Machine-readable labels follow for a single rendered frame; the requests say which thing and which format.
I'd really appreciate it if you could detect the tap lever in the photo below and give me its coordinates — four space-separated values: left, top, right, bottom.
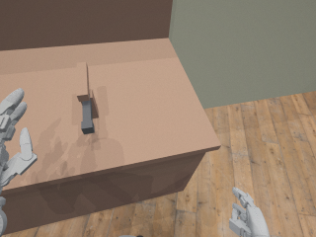
81 94 95 134

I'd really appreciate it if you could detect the robot right hand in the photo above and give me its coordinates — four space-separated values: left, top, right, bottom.
229 187 270 237

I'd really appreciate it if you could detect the counter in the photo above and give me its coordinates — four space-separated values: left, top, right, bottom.
0 0 221 236

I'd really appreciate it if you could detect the robot left hand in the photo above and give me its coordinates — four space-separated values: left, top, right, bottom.
0 88 38 195

